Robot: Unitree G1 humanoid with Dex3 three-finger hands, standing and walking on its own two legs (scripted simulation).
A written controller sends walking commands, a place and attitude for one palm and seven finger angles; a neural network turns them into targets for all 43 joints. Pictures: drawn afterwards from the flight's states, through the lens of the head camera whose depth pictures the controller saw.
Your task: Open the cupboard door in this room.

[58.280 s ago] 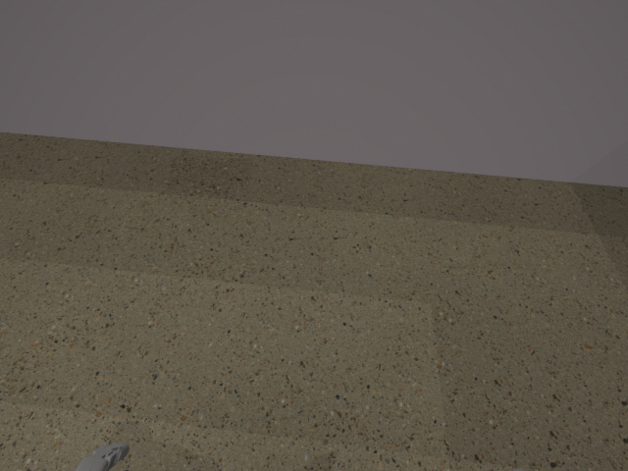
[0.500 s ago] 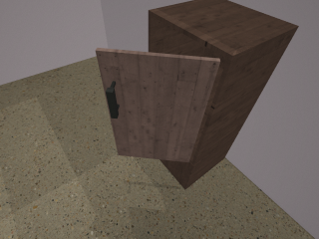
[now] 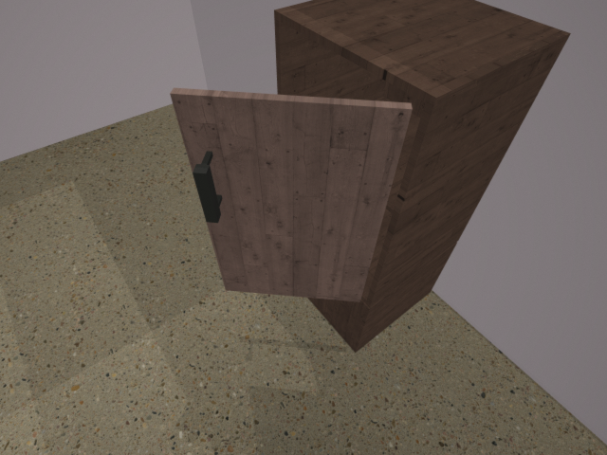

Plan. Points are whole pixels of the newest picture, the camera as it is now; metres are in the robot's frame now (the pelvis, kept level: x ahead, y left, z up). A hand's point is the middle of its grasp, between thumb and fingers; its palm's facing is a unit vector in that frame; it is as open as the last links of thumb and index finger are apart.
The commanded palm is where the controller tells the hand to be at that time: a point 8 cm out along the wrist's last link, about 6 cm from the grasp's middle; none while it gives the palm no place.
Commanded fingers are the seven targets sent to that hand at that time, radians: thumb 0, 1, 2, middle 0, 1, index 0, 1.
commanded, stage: come to a stop and stand still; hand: left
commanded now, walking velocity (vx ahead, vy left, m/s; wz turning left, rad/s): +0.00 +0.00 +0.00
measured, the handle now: (210, 187) +0.56 +0.20 +0.00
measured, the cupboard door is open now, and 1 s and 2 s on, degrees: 47 47 47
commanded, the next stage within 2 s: look again from close up in 1.08 s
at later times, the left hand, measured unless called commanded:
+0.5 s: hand out of the picture -0.02 +0.20 -0.17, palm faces +0.02 -0.98 -0.21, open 7.4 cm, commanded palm none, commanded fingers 0.00 0.90 0.90 -0.20 -0.30 -0.20 -0.30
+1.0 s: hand out of the picture -0.09 +0.19 -0.18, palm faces +0.03 -0.99 -0.14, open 7.4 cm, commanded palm none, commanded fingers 0.00 0.90 0.90 -0.20 -0.30 -0.20 -0.30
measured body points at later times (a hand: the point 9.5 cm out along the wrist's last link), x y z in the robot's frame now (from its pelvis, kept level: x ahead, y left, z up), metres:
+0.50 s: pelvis -0.05 +0.01 +0.00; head -0.06 +0.02 +0.45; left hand -0.03 +0.25 -0.16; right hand +0.01 -0.23 -0.15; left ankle -0.01 +0.09 -0.74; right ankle -0.02 -0.11 -0.74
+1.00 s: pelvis -0.06 +0.04 +0.00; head -0.06 +0.05 +0.45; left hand -0.09 +0.24 -0.16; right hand -0.08 -0.18 -0.16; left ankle -0.01 +0.09 -0.74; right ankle -0.02 -0.11 -0.74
